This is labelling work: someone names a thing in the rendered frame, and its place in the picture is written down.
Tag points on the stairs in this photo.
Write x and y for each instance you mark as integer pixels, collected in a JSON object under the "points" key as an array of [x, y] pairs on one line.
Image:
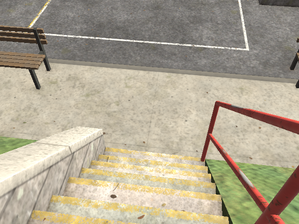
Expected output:
{"points": [[127, 186]]}

